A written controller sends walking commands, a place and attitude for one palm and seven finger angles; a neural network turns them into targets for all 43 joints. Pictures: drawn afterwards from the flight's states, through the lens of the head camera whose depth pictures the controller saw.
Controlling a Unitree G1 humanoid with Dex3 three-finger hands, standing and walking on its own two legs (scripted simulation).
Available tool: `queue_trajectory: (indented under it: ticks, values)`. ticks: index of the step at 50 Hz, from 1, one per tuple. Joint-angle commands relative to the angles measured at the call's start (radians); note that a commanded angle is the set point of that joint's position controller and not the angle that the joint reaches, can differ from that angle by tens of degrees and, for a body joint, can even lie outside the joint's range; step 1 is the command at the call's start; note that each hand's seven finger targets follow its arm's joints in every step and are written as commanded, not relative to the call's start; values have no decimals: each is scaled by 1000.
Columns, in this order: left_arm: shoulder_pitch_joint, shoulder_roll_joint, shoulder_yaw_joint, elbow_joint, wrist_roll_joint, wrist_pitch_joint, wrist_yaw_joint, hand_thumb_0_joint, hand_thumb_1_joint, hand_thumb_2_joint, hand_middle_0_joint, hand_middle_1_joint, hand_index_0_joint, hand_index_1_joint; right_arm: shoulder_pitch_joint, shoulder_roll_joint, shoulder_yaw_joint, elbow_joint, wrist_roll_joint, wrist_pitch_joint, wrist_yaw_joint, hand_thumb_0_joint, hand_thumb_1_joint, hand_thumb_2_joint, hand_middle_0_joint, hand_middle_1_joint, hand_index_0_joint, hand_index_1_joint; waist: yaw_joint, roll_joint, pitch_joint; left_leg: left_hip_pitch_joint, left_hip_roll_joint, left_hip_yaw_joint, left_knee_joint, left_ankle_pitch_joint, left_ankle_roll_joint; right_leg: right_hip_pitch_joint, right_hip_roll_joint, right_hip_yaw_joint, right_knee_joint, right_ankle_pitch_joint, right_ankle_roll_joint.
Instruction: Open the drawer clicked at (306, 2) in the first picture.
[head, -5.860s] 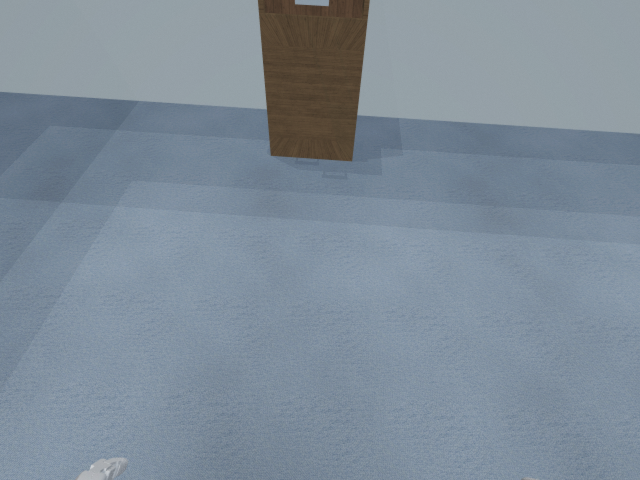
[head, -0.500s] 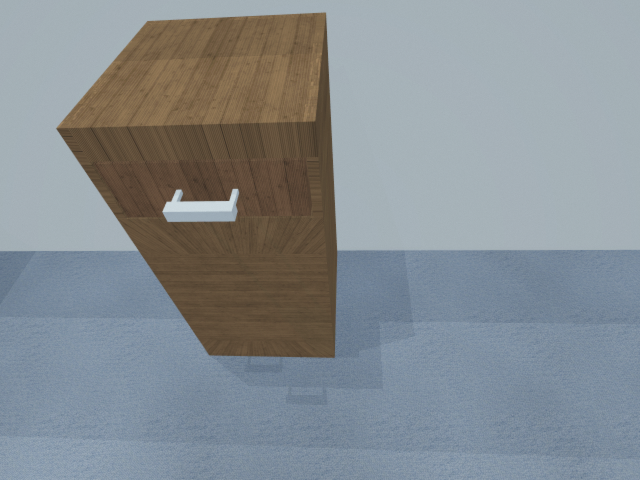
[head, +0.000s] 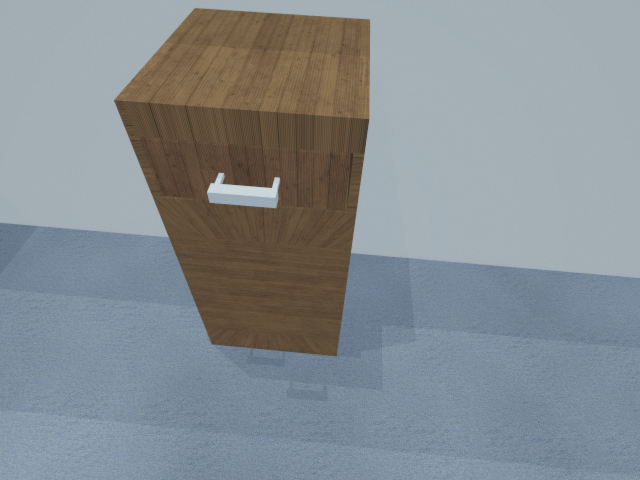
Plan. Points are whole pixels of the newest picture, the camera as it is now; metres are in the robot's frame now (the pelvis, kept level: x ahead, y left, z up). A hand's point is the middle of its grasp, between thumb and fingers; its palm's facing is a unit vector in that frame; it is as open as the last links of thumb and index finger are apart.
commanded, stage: come to a stop and stand still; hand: left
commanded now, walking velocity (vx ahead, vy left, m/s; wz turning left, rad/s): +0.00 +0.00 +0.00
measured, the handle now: (246, 187) +0.60 +0.20 -0.01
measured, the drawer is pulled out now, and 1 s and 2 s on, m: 0.00 0.00 0.00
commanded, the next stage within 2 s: look again from close up in 0.10 s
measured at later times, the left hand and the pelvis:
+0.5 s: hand out of the picture +0.02 +0.18 -0.17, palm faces +0.02 -0.97 -0.23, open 7.3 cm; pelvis +0.01 +0.00 -0.01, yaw +0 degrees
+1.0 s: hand out of the picture +0.02 +0.14 -0.18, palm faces +0.05 -0.98 -0.18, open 7.3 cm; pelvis +0.03 -0.03 -0.01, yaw +0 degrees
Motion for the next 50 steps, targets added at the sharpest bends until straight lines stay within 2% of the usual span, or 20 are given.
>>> queue_trajectory:
  ticks: [1, 3, 9, 10, 11, 12, 13, 15, 17, 20, 22, 24, 26, 39, 41, 43, 45, 47, 48, 50]
  values:
    - [34, 68, 3, -16, -5, -25, 11, 0, 900, 900, -200, -300, -200, -300, 66, -107, -16, -16, 0, -21, -3, 0, -900, -900, 200, 300, 200, 300, -31, -12, 0, -38, 120, -85, -110, 150, 13, 48, -59, 49, -71, 100, -30]
    - [40, 64, 0, -11, -5, -23, 13, 0, 900, 900, -200, -300, -200, -300, 63, -99, -13, -6, 0, -21, -2, 0, -900, -900, 200, 300, 200, 300, -27, 12, 39, -65, 120, -90, -129, 107, 13, 39, -55, 48, -75, 69, -27]
    - [61, 51, -2, 0, -6, -25, 17, 0, 900, 900, -200, -300, -200, -300, 84, -81, -8, 10, -2, -23, -4, 0, -900, -900, 200, 300, 200, 300, -26, 22, 49, -76, 113, -85, -132, 92, 10, 46, -53, 51, -77, 70, -30]
    - [119, 75, -12, 21, 7, -54, 62, 0, 900, 900, -200, -300, -200, -300, -2, -116, -5, -66, 5, -43, 10, 0, -900, -900, 200, 300, 200, 300, -4, 36, 47, -121, 127, -38, 47, 268, -13, 46, -93, 78, -3, 327, -46]
    - [100, 106, -3, -17, 3, -63, 52, 0, 900, 900, -200, -300, -200, -300, 73, -70, -5, -81, -5, -41, 11, 0, -900, -900, 200, 300, 200, 300, -41, 88, -44, -106, 69, -60, 8, 100, -13, 86, -100, 100, 25, 217, -66]
    - [68, 118, -7, -31, -5, -61, 39, 0, 900, 900, -200, -300, -200, -300, 62, -72, 3, -84, -10, -35, 19, 0, -900, -900, 200, 300, 200, 300, -29, 111, -11, -137, 73, -53, -8, 25, -3, 52, -78, 74, 17, 38, -71]
    - [58, 99, -10, -43, -1, -52, 29, 0, 900, 900, -200, -300, -200, -300, 78, -76, 4, -104, -12, -36, 18, 0, -900, -900, 200, 300, 200, 300, -36, 121, 10, -150, 87, -81, -42, -8, 9, 14, -54, 57, 28, -84, -67]
    - [58, 70, -13, -48, 1, -45, 19, 0, 900, 900, -200, -300, -200, -300, 94, -85, 4, -118, -13, -40, 14, 0, -900, -900, 200, 300, 200, 300, -31, 104, 40, -180, 105, -111, -68, 1, 28, 11, -34, 34, 39, -61, -63]
    - [53, 66, -14, -51, -1, -42, 15, 0, 900, 900, -200, -300, -200, -300, 118, -92, 3, -120, -12, -41, 10, 0, -900, -900, 200, 300, 200, 300, -34, 37, 45, -174, 112, -114, -73, 28, 36, 19, -29, 27, 42, -38, -61]
    - [47, 58, -12, -52, -5, -44, 12, 0, 900, 900, -200, -300, -200, -300, 128, -95, 6, -108, -11, -43, 7, 0, -900, -900, 200, 300, 200, 300, -34, 3, 48, -147, 103, -94, -67, 86, 35, 26, -39, 42, 28, 21, -60]
    - [38, 65, -10, -55, -6, -42, 12, 0, 900, 900, -200, -300, -200, -300, 134, -94, 8, -97, -11, -42, 6, 0, -900, -900, 200, 300, 200, 300, -36, 11, 74, -145, 100, -90, -71, 101, 32, 17, -39, 44, 27, 26, -61]
    - [40, 66, -8, -56, -8, -42, 12, 0, 900, 900, -200, -300, -200, -300, 134, -92, 11, -87, -12, -42, 5, 0, -900, -900, 200, 300, 200, 300, -33, 20, 67, -134, 98, -81, -69, 119, 31, 28, -41, 47, 23, 52, -61]
    - [36, 70, -5, -54, -9, -44, 12, 0, 900, 900, -200, -300, -200, -300, 137, -89, 11, -79, -11, -41, 4, 0, -900, -900, 200, 300, 200, 300, -35, -11, 51, -119, 95, -73, -63, 124, 27, 39, -47, 54, 18, 76, -62]
    - [26, 72, 5, -52, -9, -49, 12, 0, 900, 900, -200, -300, -200, -300, 128, -77, 9, -32, -12, -35, 0, 0, -900, -900, 200, 300, 200, 300, -37, 3, 17, -69, 94, -49, -45, 156, 13, 54, -55, 66, 1, 162, -71]
    - [34, 82, 12, -47, -4, -48, 8, 0, 900, 900, -200, -300, -200, -300, 139, -82, 8, -25, -16, -34, 2, 0, -900, -900, 200, 300, 200, 300, -33, 1, 11, -79, 85, -35, -30, 46, 16, 61, -53, 73, 8, 31, -83]
    - [42, 92, 18, -53, 1, -44, 2, 0, 900, 900, -200, -300, -200, -300, 136, -79, 6, -32, -18, -28, 9, 0, -900, -900, 200, 300, 200, 300, -27, -17, 54, -123, 66, -20, -1, -80, 20, 25, -58, 108, -25, -169, -97]
    - [54, 105, 27, -57, 3, -43, -3, 0, 900, 900, -200, -300, -200, -300, 139, -66, 5, -38, -20, -27, 13, 0, -900, -900, 200, 300, 200, 300, -23, -53, 86, -159, 42, -2, 47, -126, 21, 0, -77, 159, -71, -292, -118]
    - [72, 111, 37, -63, 4, -42, -4, 0, 900, 900, -200, -300, -200, -300, 148, -60, 4, -44, -21, -27, 15, 0, -900, -900, 200, 300, 200, 300, -27, -82, 102, -159, 30, 14, 87, -131, 22, -29, -95, 189, -96, -343, -136]
    - [69, 111, 41, -67, 4, -43, -5, 0, 900, 900, -200, -300, -200, -300, 161, -57, 5, -43, -21, -31, 16, 0, -900, -900, 200, 300, 200, 300, -32, -57, 103, -150, 31, 14, 90, -112, 24, -40, -99, 188, -88, -330, -143]
    - [66, 105, 45, -73, 3, -47, -9, 0, 900, 900, -200, -300, -200, -300, 180, -53, 6, -39, -20, -42, 16, 0, -900, -900, 200, 300, 200, 300, -35, -45, 89, -125, 39, 4, 73, -58, 29, -41, -84, 151, -40, -261, -141]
